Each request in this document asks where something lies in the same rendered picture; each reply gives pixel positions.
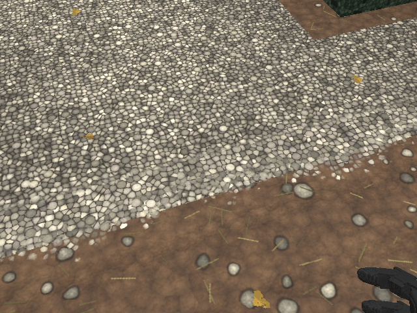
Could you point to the right robot hand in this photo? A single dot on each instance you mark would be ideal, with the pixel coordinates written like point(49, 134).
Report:
point(398, 281)

